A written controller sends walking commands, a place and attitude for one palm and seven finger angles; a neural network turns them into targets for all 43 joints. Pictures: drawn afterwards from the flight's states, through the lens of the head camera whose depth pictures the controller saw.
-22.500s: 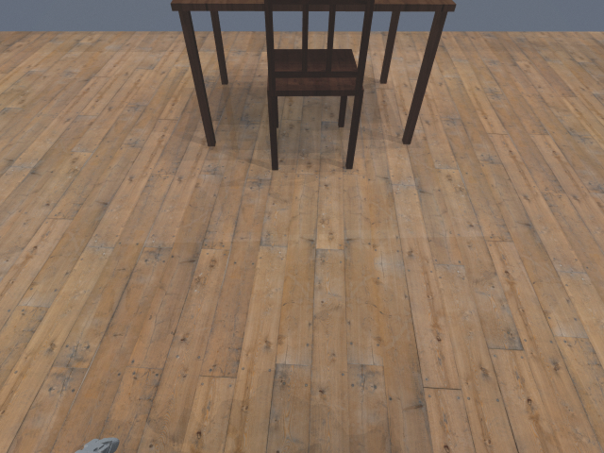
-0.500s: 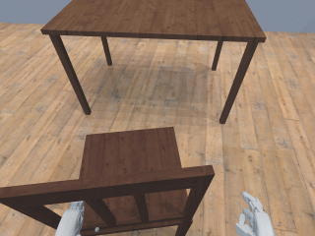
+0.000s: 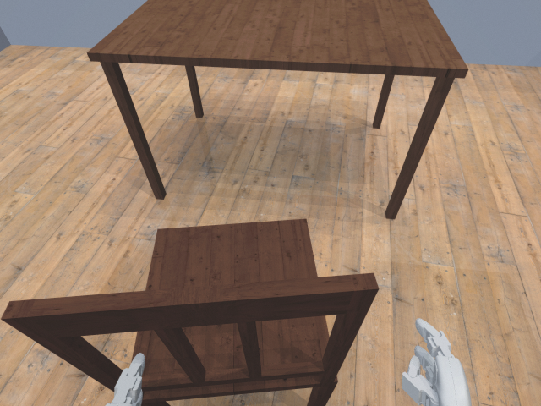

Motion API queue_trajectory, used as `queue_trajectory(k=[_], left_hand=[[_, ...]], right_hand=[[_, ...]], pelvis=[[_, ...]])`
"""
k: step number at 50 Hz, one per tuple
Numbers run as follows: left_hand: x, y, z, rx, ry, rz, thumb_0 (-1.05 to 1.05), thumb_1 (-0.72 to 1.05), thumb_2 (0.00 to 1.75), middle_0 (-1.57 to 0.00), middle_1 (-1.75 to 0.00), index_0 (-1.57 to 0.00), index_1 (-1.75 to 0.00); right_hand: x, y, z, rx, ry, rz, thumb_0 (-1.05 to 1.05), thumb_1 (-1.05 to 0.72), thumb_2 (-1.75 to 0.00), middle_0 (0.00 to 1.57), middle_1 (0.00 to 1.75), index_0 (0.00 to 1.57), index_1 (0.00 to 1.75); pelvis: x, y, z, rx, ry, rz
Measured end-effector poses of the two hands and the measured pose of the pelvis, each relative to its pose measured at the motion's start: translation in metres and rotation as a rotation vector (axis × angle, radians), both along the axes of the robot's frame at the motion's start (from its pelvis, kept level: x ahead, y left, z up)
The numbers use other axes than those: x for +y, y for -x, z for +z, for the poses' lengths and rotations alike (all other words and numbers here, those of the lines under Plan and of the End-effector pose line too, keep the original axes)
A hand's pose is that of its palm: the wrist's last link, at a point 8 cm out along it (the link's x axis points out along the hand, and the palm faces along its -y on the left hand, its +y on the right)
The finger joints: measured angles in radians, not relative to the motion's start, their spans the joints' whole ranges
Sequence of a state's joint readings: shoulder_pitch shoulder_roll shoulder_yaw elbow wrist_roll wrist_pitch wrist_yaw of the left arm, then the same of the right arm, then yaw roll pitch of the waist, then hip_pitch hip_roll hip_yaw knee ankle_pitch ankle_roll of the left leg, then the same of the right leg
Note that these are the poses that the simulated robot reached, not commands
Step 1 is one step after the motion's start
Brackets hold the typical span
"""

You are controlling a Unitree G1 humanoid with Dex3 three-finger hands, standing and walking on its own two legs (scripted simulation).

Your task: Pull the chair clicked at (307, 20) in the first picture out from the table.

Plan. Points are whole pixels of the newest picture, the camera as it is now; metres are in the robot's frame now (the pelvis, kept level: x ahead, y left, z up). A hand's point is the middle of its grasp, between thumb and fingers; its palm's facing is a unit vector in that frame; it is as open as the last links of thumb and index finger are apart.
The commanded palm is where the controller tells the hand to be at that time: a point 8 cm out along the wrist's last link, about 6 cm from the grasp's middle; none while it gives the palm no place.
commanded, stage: draw the hand back to the body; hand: left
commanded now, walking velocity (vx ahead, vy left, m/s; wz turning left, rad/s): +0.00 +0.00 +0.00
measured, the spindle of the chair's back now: (184, 354) +0.21 +0.16 -0.05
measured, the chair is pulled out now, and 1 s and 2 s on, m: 0.66 0.67 0.67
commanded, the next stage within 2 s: step back with the hand held close in 1.66 s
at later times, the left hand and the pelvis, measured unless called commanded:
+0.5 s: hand out of the picture +0.11 +0.16 +0.06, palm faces -0.04 -1.00 -0.09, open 17.4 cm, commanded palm +0.07 +0.23 +0.10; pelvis -0.02 -0.01 -0.01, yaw -1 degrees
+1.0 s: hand out of the picture +0.12 +0.21 +0.07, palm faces +0.12 -0.88 -0.47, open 11.9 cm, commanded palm +0.12 +0.27 +0.19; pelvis +0.00 -0.01 +0.05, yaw +0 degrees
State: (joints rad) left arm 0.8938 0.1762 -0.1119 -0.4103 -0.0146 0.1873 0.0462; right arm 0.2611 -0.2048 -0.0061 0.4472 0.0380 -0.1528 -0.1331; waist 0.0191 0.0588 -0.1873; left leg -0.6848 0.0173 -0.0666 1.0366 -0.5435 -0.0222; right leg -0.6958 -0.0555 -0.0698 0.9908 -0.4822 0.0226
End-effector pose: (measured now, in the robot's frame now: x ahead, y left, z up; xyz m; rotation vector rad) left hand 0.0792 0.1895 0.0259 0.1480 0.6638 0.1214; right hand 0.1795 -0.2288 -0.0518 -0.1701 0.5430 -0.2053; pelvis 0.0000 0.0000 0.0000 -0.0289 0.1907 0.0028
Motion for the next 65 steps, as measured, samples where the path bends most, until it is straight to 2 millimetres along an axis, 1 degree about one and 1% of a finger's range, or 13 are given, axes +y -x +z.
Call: queue_trajectory(k=[5,7,10,16,19,24,30,34,37,43,49,59,65], left_hand=[[-0.002,0.011,0.002,0.007,-0.005,0.012,-0.01,-0.53,0.21,-0.01,0.00,0.00,0.00],[-0.003,0.013,0.004,-0.035,0.042,0.034,-0.01,-0.53,0.21,-0.01,0.00,0.00,0.00],[-0.001,0.008,0.013,-0.150,0.084,0.038,-0.01,-0.53,0.21,-0.01,0.00,0.00,0.00],[0.011,-0.011,0.040,-0.403,0.060,-0.036,-0.01,-0.54,0.21,-0.01,0.00,0.00,0.00],[0.015,-0.011,0.037,-0.419,0.073,-0.084,-0.01,-0.54,0.21,0.00,0.00,0.00,0.00],[0.024,-0.010,0.039,-0.406,0.083,-0.155,-0.01,-0.54,0.20,0.00,0.00,-0.01,0.00],[0.030,-0.010,0.044,-0.355,0.079,-0.173,-0.01,-0.51,0.22,-0.01,-0.01,-0.07,-0.02],[0.037,-0.010,0.057,-0.236,-0.151,-0.175,-0.01,-0.43,0.26,-0.02,-0.02,-0.14,-0.05],[0.042,-0.009,0.065,-0.174,-0.236,-0.136,-0.01,-0.35,0.30,-0.03,-0.04,-0.21,-0.09],[0.054,-0.011,0.074,-0.109,-0.296,-0.047,-0.01,-0.15,0.39,-0.06,-0.08,-0.31,-0.15],[0.062,-0.013,0.078,-0.067,-0.317,0.029,0.00,0.06,0.49,-0.09,-0.12,-0.36,-0.21],[0.069,-0.024,0.084,-0.012,-0.341,0.108,0.00,0.42,0.67,-0.14,-0.19,-0.39,-0.28],[0.071,-0.032,0.090,0.014,-0.358,0.122,0.01,0.64,0.77,-0.17,-0.24,-0.39,-0.31]], right_hand=[[-0.001,0.001,-0.002,-0.003,-0.005,-0.011,0.02,-0.90,-0.90,0.21,0.30,0.20,0.30],[-0.002,0.002,-0.003,-0.013,-0.002,-0.011,0.02,-0.90,-0.90,0.21,0.30,0.20,0.30],[-0.003,0.004,-0.006,-0.023,0.004,-0.003,0.02,-0.90,-0.90,0.21,0.30,0.20,0.30],[-0.005,0.010,-0.016,-0.011,-0.017,-0.004,0.02,-0.90,-0.90,0.21,0.30,0.20,0.30],[-0.006,0.015,-0.020,-0.004,-0.034,-0.010,0.02,-0.90,-0.90,0.21,0.29,0.20,0.30],[-0.007,0.023,-0.021,-0.003,-0.048,-0.021,0.02,-0.90,-0.90,0.21,0.29,0.20,0.30],[-0.008,0.032,-0.012,-0.015,-0.050,-0.039,0.02,-0.90,-0.90,0.20,0.29,0.20,0.30],[-0.005,0.034,-0.005,0.024,-0.014,-0.019,0.02,-0.90,-0.90,0.20,0.29,0.20,0.30],[-0.001,0.033,0.001,0.038,-0.008,-0.009,0.02,-0.90,-0.90,0.20,0.29,0.20,0.30],[0.006,0.024,0.009,0.050,-0.006,0.049,0.02,-0.90,-0.90,0.20,0.29,0.20,0.30],[0.007,0.005,0.014,0.060,0.003,0.117,0.02,-0.90,-0.90,0.21,0.30,0.20,0.30],[0.001,-0.033,0.020,0.055,0.004,0.163,0.02,-0.90,-0.90,0.21,0.30,0.20,0.30],[0.000,-0.046,0.018,0.061,-0.020,0.172,0.02,-0.90,-0.90,0.20,0.29,0.20,0.30]], pelvis=[[-0.001,0.001,-0.003,0.004,-0.001,-0.004],[-0.002,0.003,-0.005,0.006,0.001,-0.002],[-0.003,0.006,-0.009,0.009,0.004,0.002],[-0.006,0.014,-0.014,0.004,0.007,-0.001],[-0.008,0.018,-0.015,-0.002,0.007,-0.007],[-0.009,0.023,-0.013,-0.026,0.010,-0.010],[-0.008,0.024,-0.002,-0.067,0.016,-0.010],[-0.008,0.021,0.011,-0.117,0.015,-0.014],[-0.008,0.017,0.021,-0.151,0.012,-0.017],[-0.010,0.008,0.035,-0.197,0.002,-0.010],[-0.014,-0.003,0.044,-0.216,-0.005,0.000],[-0.020,-0.022,0.051,-0.224,-0.019,0.016],[-0.024,-0.030,0.052,-0.226,-0.028,0.023]])
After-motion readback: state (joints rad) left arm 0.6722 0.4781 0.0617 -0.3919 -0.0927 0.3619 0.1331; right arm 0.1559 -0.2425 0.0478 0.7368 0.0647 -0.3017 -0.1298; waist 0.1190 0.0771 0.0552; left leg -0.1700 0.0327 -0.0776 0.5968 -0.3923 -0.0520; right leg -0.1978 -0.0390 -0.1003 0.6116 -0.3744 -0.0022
